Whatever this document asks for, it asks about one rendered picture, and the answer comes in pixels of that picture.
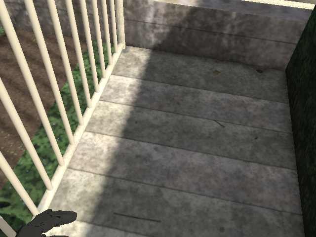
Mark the robot left hand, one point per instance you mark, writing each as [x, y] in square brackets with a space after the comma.
[45, 221]

